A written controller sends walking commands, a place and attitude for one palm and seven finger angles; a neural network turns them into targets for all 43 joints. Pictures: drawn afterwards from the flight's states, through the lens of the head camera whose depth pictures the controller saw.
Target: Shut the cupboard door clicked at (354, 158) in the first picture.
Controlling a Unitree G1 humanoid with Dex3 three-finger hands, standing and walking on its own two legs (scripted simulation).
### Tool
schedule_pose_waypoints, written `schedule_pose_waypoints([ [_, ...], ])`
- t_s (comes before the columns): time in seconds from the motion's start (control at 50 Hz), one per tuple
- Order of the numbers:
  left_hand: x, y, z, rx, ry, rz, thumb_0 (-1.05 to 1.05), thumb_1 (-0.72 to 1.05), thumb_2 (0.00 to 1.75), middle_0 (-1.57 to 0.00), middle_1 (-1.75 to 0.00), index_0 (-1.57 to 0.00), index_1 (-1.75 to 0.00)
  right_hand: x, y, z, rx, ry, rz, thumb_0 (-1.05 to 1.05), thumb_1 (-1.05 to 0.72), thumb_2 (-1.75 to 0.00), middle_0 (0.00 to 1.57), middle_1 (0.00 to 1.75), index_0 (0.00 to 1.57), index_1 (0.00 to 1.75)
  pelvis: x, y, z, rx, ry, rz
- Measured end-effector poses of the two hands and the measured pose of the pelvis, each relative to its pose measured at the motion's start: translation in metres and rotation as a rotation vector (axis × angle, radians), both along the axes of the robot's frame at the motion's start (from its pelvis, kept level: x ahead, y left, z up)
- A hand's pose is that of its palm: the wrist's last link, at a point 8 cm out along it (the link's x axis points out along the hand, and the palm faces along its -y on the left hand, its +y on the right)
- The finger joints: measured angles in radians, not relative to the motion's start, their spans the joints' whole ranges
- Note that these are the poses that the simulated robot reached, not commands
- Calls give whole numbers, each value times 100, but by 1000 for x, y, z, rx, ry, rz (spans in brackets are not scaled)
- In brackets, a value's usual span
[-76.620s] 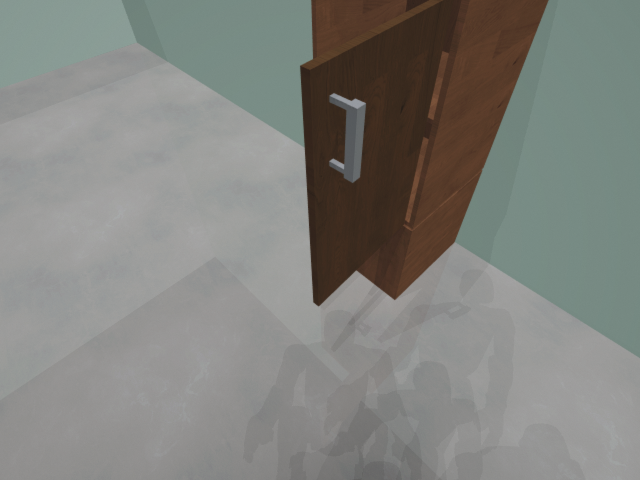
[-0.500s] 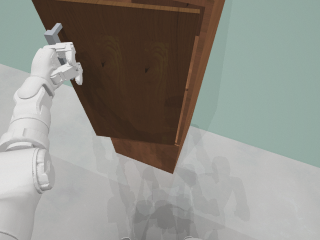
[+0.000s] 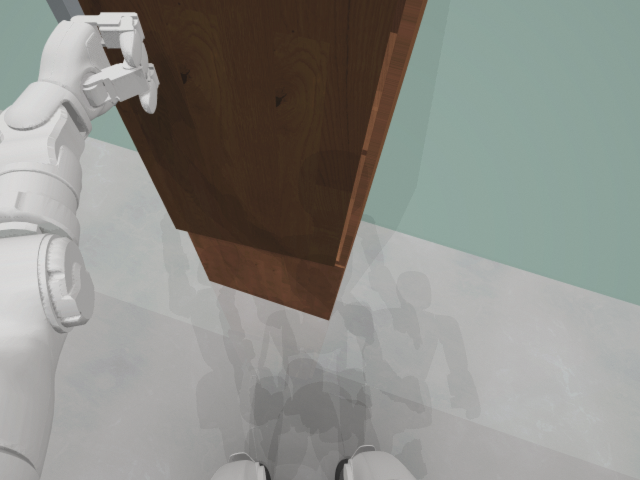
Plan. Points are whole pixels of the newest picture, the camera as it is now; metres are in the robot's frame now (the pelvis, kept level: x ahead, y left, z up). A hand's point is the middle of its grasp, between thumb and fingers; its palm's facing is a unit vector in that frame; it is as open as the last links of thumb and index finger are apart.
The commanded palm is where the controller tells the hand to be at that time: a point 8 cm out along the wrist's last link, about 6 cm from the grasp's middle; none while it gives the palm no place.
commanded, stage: push the door shut along its arc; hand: left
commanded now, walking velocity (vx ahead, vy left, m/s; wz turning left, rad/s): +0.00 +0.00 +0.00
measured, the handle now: (96, 41) +0.60 +0.20 +0.16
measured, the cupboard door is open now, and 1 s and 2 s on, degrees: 5 0 0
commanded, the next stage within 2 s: pull the fist back off the door in 0.62 s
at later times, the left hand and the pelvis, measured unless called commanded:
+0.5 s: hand (174, 50) +0.57 +0.11 +0.17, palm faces -0.34 -0.94 +0.00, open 3.0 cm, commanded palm +0.60 +0.14 +0.16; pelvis +0.01 +0.00 -0.01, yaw -1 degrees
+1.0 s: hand (180, 47) +0.58 +0.11 +0.17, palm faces +0.12 -0.99 -0.04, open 3.0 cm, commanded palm +0.57 +0.12 +0.16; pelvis -0.01 +0.00 -0.01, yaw +1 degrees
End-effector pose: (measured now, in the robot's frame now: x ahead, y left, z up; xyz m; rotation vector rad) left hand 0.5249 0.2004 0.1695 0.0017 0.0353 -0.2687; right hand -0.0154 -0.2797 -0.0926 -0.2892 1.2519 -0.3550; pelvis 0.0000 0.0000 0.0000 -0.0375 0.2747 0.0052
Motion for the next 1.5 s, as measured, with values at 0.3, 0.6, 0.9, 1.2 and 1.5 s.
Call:
schedule_pose_waypoints([
  [0.3,42,-32,2,5,18,-60,2,86,92,-130,-150,-129,-150,-36,10,-3,18,108,-95,0,-91,-89,21,30,20,30,9,0,-6,1,59,-26],
  [0.6,46,-31,2,9,19,-96,2,85,95,-130,-150,-129,-150,-48,2,0,-7,170,-100,0,-91,-89,21,30,21,30,6,-5,-11,-12,79,-15],
  [0.9,34,-34,-5,-79,49,296,-1,63,91,-130,-150,-130,-150,-35,15,-6,66,111,16,0,-91,-89,21,30,20,30,-5,-2,-12,-24,92,13],
  [1.2,22,-64,5,5,20,310,4,92,97,-130,-150,-129,-150,-83,37,-7,163,154,-61,0,-91,-89,21,30,20,30,-11,-3,-6,-5,56,-10],
  [1.5,-1,-73,-17,-8,-29,320,2,91,91,-130,-150,-130,-150,-31,14,-4,147,43,-78,0,-91,-89,21,30,20,30,16,-9,7,17,-17,-55],
])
